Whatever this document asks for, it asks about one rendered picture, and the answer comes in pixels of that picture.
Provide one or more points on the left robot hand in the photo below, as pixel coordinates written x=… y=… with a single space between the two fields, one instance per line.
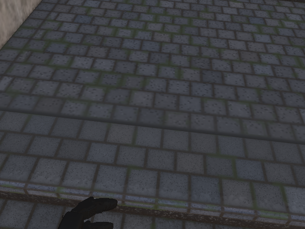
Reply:
x=85 y=209

